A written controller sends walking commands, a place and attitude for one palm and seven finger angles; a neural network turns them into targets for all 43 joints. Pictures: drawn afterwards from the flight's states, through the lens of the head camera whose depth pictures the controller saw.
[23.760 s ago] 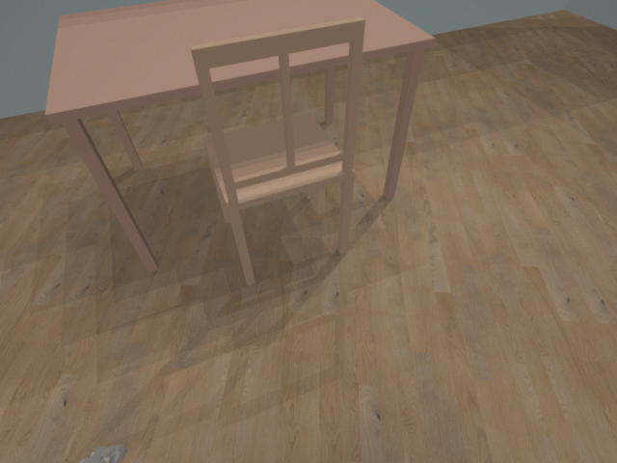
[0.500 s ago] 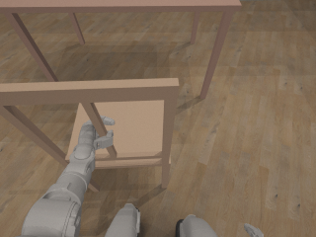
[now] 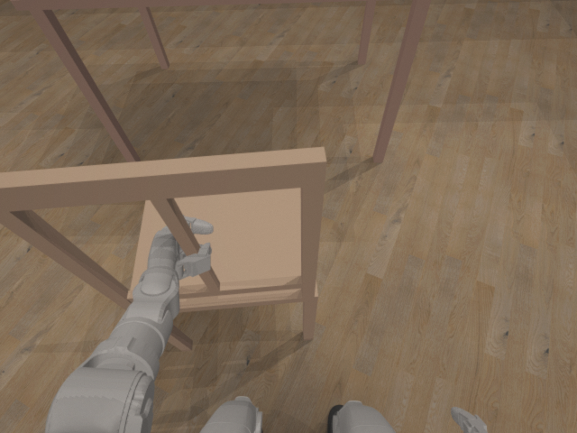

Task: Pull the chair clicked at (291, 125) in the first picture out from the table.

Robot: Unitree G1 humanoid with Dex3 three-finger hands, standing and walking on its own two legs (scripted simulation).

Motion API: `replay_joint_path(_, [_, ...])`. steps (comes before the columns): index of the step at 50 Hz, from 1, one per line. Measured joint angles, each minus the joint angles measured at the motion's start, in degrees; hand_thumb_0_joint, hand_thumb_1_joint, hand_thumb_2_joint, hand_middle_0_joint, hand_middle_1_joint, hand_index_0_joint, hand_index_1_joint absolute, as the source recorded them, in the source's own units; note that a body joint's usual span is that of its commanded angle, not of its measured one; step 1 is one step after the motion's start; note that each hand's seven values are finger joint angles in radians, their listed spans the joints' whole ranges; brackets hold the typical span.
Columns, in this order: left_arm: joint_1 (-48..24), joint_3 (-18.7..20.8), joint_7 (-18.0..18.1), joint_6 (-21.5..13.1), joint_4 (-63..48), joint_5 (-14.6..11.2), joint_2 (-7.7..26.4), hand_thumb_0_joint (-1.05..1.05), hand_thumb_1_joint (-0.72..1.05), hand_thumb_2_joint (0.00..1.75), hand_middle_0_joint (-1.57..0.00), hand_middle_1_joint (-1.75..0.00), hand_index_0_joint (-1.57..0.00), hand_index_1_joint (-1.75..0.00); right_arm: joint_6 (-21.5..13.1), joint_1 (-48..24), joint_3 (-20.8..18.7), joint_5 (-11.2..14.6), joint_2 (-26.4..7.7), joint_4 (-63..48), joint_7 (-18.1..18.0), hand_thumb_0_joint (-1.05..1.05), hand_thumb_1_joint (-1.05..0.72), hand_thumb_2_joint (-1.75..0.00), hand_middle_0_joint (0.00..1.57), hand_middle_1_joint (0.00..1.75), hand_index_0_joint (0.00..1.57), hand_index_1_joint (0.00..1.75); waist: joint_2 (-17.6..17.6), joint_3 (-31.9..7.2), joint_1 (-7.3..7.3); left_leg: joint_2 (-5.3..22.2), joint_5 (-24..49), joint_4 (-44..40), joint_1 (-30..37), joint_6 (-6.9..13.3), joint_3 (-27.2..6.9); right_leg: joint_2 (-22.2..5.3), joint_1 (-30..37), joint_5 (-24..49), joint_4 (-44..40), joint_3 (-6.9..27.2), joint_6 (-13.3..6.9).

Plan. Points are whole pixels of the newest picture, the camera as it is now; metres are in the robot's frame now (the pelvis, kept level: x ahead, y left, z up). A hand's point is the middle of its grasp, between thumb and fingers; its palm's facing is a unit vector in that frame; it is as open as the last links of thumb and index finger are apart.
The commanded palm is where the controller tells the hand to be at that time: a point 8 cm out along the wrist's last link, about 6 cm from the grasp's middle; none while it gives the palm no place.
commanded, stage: stop walking, hand still on the chair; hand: left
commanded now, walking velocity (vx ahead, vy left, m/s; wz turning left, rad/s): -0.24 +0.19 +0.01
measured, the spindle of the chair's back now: (193, 251) +0.39 +0.17 -0.06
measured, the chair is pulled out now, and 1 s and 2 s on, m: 0.57 0.68 0.68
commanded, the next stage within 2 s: open the thumb and straighten the fingers in 0.96 s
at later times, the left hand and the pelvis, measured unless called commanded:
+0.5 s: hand (197, 327) +0.26 +0.14 -0.05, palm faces +0.04 -0.98 -0.19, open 5.4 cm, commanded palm +0.24 +0.19 -0.04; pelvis -0.02 +0.01 +0.01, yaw +0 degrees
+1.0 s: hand (196, 330) +0.25 +0.15 -0.05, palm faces +0.02 -0.98 -0.18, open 5.4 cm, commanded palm +0.23 +0.19 -0.04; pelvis +0.00 +0.02 +0.01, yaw -1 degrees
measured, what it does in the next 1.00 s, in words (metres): steps on the spot: left foot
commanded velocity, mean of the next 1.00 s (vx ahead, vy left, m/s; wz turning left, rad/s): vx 0.04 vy -0.02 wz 0.00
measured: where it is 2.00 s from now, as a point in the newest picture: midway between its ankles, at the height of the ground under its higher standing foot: outside the picture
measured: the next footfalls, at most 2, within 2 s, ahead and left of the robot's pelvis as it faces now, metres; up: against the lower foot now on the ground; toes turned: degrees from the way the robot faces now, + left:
left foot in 0.10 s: +0.00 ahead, +0.16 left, +0.00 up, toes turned +3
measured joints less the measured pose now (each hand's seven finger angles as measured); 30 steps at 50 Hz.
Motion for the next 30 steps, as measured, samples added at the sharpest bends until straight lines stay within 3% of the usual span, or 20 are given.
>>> replay_joint_path(3, [-0.4,-1.0,0.4,1.3,-0.4,0.4,-1.3,0.06,0.68,0.78,-0.33,-1.23,-0.49,-1.44,0.3,0.2,-0.1,0.1,-2.1,0.0,-0.8,0.0,-0.9,-0.9,0.2,0.3,0.2,0.3,-0.7,-0.7,-1.03,-0.6,0.0,-4.7,3.7,0.1,1.2,-2.2,-1.1,1.0,-0.3,-0.5,0.8])
replay_joint_path(6, [0.0,-2.7,0.9,4.1,-4.0,1.0,-2.4,0.06,0.69,0.77,-0.31,-1.24,-0.49,-1.44,1.7,0.3,-1.0,-0.3,-3.5,-0.9,-1.7,0.0,-0.9,-0.9,0.2,0.3,0.2,0.3,-1.4,-0.4,-1.78,-0.4,9.9,-14.1,8.6,0.9,3.0,-4.2,-1.7,1.8,0.0,-0.7,2.0])
replay_joint_path(8, [1.8,-3.7,1.3,5.1,-7.1,0.9,-2.5,0.06,0.69,0.77,-0.31,-1.25,-0.49,-1.44,2.9,0.1,-1.5,-0.6,-3.2,-2.6,-1.9,0.0,-0.9,-0.9,0.2,0.3,0.2,0.3,-2.9,0.6,-0.94,-1.2,11.1,-15.5,10.0,1.7,4.7,-4.8,-1.2,2.7,-0.9,0.7,2.4])
replay_joint_path(11, [5.4,-5.0,1.2,5.3,-10.0,1.0,-3.1,0.05,0.69,0.76,-0.3,-1.26,-0.49,-1.44,3.6,1.5,-1.5,-0.9,-2.3,-5.1,-1.5,0.0,-0.9,-0.9,0.2,0.3,0.2,0.3,-2.1,0.2,-0.17,-0.3,9.8,-15.0,10.2,2.2,5.2,-3.5,-0.4,-2.4,-0.3,1.0,2.0])
replay_joint_path(16, [11.7,-6.5,0.4,5.0,-12.9,1.6,-3.6,0.05,0.69,0.77,-0.3,-1.26,-0.49,-1.44,3.7,3.2,0.0,-1.1,1.3,-5.2,-0.1,0.0,-0.9,-0.9,0.2,0.3,0.2,0.3,-1.4,-1.3,1.1,1.2,8.4,-13.7,12.2,1.4,4.8,-1.9,3.2,4.0,-3.3,0.8,1.9])
replay_joint_path(20, [17.4,-6.3,0.3,3.5,-13.6,1.8,-4.6,0.05,0.68,0.79,-0.32,-1.26,-0.49,-1.44,3.3,3.8,0.9,-1.4,3.1,-3.9,0.3,0.01,-0.9,-0.9,0.2,0.3,0.2,0.3,-0.3,-4.4,1.69,1.7,8.0,-14.8,13.6,1.2,5.2,-1.3,3.9,3.0,-3.5,1.1,1.6])
replay_joint_path(30, [26.3,-6.8,0.7,2.0,-19.3,2.6,-5.9,0.05,0.67,0.82,-0.34,-1.25,-0.49,-1.44,2.0,2.4,-0.1,-1.9,1.9,-3.3,-0.3,0.01,-0.9,-0.9,0.2,0.3,0.2,0.3,0.9,-6.6,1.85,1.8,9.1,-19.0,16.4,0.9,5.8,-1.1,5.9,3.3,-6.3,1.4,1.6])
